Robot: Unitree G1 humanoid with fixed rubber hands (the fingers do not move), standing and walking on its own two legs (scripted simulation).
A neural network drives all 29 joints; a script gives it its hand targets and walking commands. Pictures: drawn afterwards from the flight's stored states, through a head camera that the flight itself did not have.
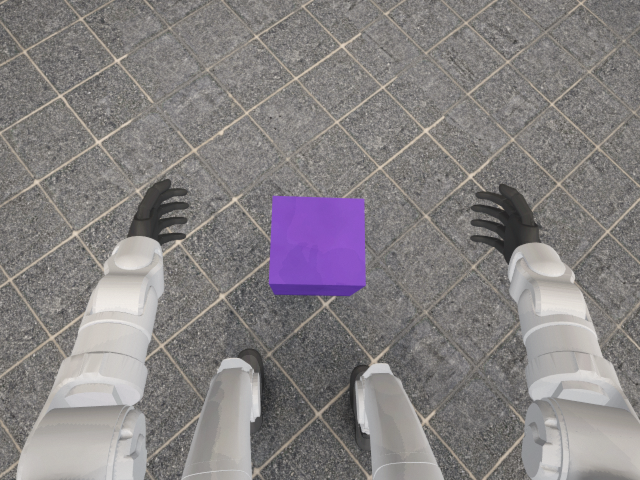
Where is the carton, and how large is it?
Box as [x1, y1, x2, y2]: [269, 196, 365, 295]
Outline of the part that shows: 273,196 269,284 275,294 350,295 365,285 363,199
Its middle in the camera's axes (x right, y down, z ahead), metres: -0.01 +0.03 +0.98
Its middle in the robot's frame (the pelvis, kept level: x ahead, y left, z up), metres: +0.48 -0.03 -0.57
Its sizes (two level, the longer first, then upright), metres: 0.210 0.200 0.250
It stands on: the floor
